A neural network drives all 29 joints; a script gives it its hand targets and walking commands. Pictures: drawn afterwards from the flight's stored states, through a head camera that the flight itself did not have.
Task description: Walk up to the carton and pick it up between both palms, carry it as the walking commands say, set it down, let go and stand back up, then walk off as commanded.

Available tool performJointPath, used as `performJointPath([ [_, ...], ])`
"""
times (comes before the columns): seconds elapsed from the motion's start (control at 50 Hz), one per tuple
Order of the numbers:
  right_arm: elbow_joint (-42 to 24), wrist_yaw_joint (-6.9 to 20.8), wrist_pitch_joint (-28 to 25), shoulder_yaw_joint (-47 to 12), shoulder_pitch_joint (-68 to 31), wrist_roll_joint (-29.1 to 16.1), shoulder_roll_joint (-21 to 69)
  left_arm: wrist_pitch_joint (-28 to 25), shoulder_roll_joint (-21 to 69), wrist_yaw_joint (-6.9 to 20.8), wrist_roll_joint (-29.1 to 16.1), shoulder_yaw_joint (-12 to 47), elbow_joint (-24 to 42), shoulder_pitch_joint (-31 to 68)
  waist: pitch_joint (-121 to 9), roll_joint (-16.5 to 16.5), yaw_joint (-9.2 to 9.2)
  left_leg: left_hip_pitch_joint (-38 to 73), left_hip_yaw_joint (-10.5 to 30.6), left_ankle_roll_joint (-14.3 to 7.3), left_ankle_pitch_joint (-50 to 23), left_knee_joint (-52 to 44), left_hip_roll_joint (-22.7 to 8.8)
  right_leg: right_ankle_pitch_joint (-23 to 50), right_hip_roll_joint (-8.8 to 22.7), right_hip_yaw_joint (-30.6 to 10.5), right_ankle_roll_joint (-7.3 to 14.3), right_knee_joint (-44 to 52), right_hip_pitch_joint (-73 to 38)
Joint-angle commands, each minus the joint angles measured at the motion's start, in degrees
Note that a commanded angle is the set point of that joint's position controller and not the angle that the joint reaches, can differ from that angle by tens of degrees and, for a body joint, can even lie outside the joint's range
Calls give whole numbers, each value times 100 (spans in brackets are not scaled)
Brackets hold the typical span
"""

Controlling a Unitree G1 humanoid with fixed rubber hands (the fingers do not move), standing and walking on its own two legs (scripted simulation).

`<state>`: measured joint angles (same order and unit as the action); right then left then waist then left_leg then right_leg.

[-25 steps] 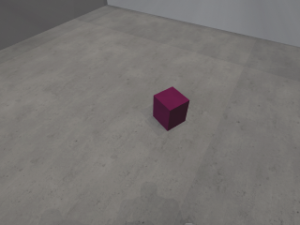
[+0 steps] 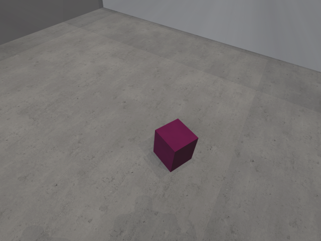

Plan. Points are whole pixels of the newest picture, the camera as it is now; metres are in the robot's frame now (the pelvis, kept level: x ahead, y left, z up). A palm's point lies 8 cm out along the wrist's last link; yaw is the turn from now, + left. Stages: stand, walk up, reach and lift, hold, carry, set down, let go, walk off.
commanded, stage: walk up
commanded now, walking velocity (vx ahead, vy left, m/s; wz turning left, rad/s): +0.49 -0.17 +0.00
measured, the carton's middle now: (174, 145) +0.89 -0.08 -0.64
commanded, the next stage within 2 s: none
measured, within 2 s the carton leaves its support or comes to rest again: neither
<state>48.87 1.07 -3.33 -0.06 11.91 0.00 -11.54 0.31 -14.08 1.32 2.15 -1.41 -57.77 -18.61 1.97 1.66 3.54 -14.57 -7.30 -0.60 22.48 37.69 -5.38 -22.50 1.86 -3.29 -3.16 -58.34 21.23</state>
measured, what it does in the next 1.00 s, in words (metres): walks ahead: right foot, then left foot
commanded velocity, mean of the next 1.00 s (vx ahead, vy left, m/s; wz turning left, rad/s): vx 0.19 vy -0.05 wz -0.01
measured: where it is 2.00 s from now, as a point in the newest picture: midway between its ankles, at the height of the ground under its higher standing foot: (161, 239)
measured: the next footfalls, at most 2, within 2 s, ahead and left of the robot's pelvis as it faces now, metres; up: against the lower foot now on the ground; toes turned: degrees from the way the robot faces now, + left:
right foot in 0.30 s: +0.32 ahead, -0.20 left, +0.00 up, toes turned +0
left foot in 0.62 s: +0.43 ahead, +0.09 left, +0.00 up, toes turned +7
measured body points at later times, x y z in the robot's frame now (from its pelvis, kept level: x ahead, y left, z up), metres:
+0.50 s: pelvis +0.26 -0.04 +0.00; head +0.32 -0.06 +0.45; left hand +0.33 +0.21 -0.14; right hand +0.32 -0.29 -0.15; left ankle +0.20 +0.08 -0.66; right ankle +0.28 -0.20 -0.73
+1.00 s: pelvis +0.39 -0.05 +0.00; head +0.43 -0.07 +0.45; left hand +0.47 +0.20 -0.14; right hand +0.45 -0.27 -0.16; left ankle +0.38 +0.08 -0.72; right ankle +0.39 -0.17 -0.73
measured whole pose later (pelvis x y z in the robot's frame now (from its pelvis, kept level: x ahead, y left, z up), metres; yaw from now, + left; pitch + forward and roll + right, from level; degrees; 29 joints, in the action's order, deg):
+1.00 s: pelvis +0.39 -0.05 +0.00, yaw -1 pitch +1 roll +2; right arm 56.2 -1.3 1.3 0.0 11.2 0.0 -10.4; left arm 0.6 -11.4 -0.5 0.9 -1.9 -59.6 -8.7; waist 3.7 -1.2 0.0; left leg -16.9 -7.4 0.6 17.9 37.5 -3.4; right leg -18.2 1.9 -1.3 -0.8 -36.1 17.1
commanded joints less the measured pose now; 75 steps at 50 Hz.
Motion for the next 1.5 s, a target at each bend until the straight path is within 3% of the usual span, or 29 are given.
performJointPath([
  [0.0, 122, -76, -94, 471, 1091, 66, -1090, -205, -442, 138, -42, -110, 250, 372, 307, -1455, -488, 1893, 1314, -197, -2746, -2262, -1419, 979, 361, 330, 128, -512, 2095],
  [0.06, 337, -132, -114, 481, 1592, 55, -1055, -151, -392, 163, -53, -87, 367, 921, 274, -1261, -615, 2390, 968, -233, -5073, -1900, -1424, 945, 212, 619, 131, 57, 2207],
  [0.14, 427, -171, -17, 552, 1557, 84, -1107, -173, -296, 206, -74, 27, 588, 1513, 628, -1402, -733, 2252, 502, -411, -4850, -1933, -1326, 898, 193, 979, 117, 1514, 1886],
  [0.22, 430, -145, 40, 564, 1094, 68, -1217, -292, -390, 120, -82, -59, 96, 370, 226, -1226, -128, 1327, -214, -124, -6186, -294, -785, 1533, -441, 1669, 311, 3298, -415],
  [0.24, 374, -138, 6, 521, 1105, 107, -1165, -358, -793, 73, -23, -217, -198, -275, -281, -392, 152, 556, -253, 114, -5427, 1001, -529, 2644, -280, 1390, 437, 2928, -1591],
  [0.28, 113, -133, -20, 416, 1192, 21, -683, -448, -1745, -117, -118, -455, -453, -1541, -1444, 2266, 335, -1831, 316, 323, 1169, 4360, 581, 6251, 2149, -2203, 1610, 3314, -3528],
  [0.3, 101, -154, -23, 460, 818, 7, -674, -458, -1456, -152, -112, -383, -505, -1435, -1315, 1232, 246, -2101, 777, 167, 1388, 4545, 216, 6477, 2085, -2184, 1800, 3117, -3689],
  [0.38, 241, -67, -60, 350, 266, -12, -513, -516, -821, -300, -81, -310, -226, -428, -744, 1068, 82, -2096, 693, 162, 979, 2188, -17, 7016, 1423, -842, 1080, 3031, -2912],
  [0.52, 763, -73, 176, 328, 1384, 39, -491, -227, -750, -217, -73, -283, 144, 843, -413, 775, -887, 994, -262, 351, -1450, -751, 356, 1838, 666, -286, 864, 3196, 424],
  [0.56, 858, -147, 175, 527, 1866, 172, -1246, -143, -80, -183, -108, -147, 348, 897, 32, -2467, -1064, 836, 2565, -265, 328, -2710, -1794, -842, -199, 552, 236, 968, 1427],
  [0.62, 445, -113, 285, 554, 583, 157, -1179, 62, -297, -170, -82, -302, 320, 501, 634, -1713, -592, -321, 2495, -646, 1661, -3267, -1791, -573, 157, 105, 245, -585, 894],
  [0.64, 355, -146, 251, 594, 396, 109, -1156, 122, -453, -150, -97, -343, 83, 193, 535, -1158, -525, -54, 2436, -495, 1035, -3111, -1700, -294, 184, 105, 271, -555, 674],
  [0.68, 298, -233, 143, 336, -262, 21, -821, 66, -300, -211, -98, -253, -12, 48, 191, -1555, -299, 229, 1034, -490, -4538, -1960, -1176, -382, 181, 10, 179, 70, 185],
  [0.7, 348, -264, 148, 316, -132, -1, -780, 43, -253, -233, -102, -217, -51, -80, -291, -1563, -300, 600, 715, -501, -5714, -1545, -1053, -499, 71, 229, 88, 319, 36],
  [0.78, 492, -320, 280, 335, 200, 63, -772, 22, -114, -281, -118, -94, 47, 404, -480, -1380, -469, 1431, 636, -696, -5857, -1113, -935, -437, 17, 686, 38, 1971, -31],
  [0.84, 631, -356, 354, 392, 97, 59, -827, -31, -95, -353, -139, -53, -61, 131, -666, -1194, -273, 1371, 490, -574, -5684, -524, -677, 896, -98, 878, 87, 3205, -623],
  [0.86, 576, -368, 367, 419, 184, 67, -806, -87, -309, -368, -145, -84, -113, -55, -982, -828, -233, 1106, 341, -437, -5214, -141, -473, 2870, 110, 744, 168, 3106, -1088],
  [0.9, 343, -420, 448, 449, 25, 46, -750, -72, -1050, -413, -195, -343, -22, 49, -958, 459, -195, -143, 98, 1, -3226, 815, -38, 7401, 1160, -172, 801, 2346, -1616],
  [0.94, 137, -476, 716, 437, -446, -16, -540, -48, -1188, -427, -84, -354, -157, -328, -467, 1395, 76, -1310, 544, 112, 1766, 2360, 449, 9801, 2258, -1416, 1681, 2880, -1398],
  [1.0, 253, -405, 803, 448, -361, 27, -431, 51, -806, -475, -74, -265, 152, 590, 93, 1323, -234, -1342, 640, 156, 1183, 2518, 388, 6991, 1685, -808, 1414, 3194, -759],
  [1.14, 424, -365, 762, 390, -399, -2, -531, 142, -878, -447, 5, -323, 279, 496, -413, 1432, -245, -628, 340, 235, 473, 720, 446, 5958, 1314, -1127, 1249, 3294, -1075],
  [1.22, 626, -422, 640, 356, 12, -15, -663, 246, -993, -403, -109, -307, 331, 841, -314, 574, -605, 521, 21, 163, -875, -1206, 478, 4059, 1029, -1099, 922, 3016, -302],
  [1.24, 688, -438, 584, 407, 159, 29, -837, 257, -819, -385, -148, -262, 350, 934, -403, 111, -694, 1038, 279, 79, -1719, -1431, -2, 2923, 658, -845, 707, 2778, 113],
  [1.26, 697, -448, 546, 468, 294, 120, -1232, 261, -416, -366, -157, -176, 510, 907, -469, -1513, -742, 1113, 1540, -360, -2988, -1742, -1334, 1083, -172, -114, 381, 1360, 654],
  [1.28, 611, -425, 514, 455, 231, 175, -1306, 366, -416, -395, -93, -273, 537, 957, -205, -1830, -695, 775, 1939, -926, -4460, -1899, -2281, -1429, -269, 219, 221, 152, 944],
  [1.34, 319, -364, 583, 381, -615, 125, -1081, 402, -418, -242, -39, -311, 443, 609, 87, -1148, -216, -169, 745, -910, -3215, -1949, -1675, -742, -160, 132, 143, -1130, 569],
  [1.4, 194, -391, 474, 405, -610, 58, -1071, 401, -458, -209, -106, -261, 264, 623, -209, -1330, -243, 832, 670, -911, -5450, -1336, -1617, -626, -54, 234, 91, -970, 955],
  [1.44, 191, -323, 433, 391, -504, 70, -852, 347, -319, -178, -74, -174, 217, 816, -230, -1483, -390, 461, 496, -727, -1508, -2128, -1033, -147, 12, 410, 142, 50, 349],
  [1.48, 305, -306, 462, 389, -441, 74, -852, 319, -293, -170, -32, -121, 255, 1050, 209, -1654, -418, 427, 621, -638, -1218, -2202, -824, -148, -29, 608, 148, 1236, 88],
])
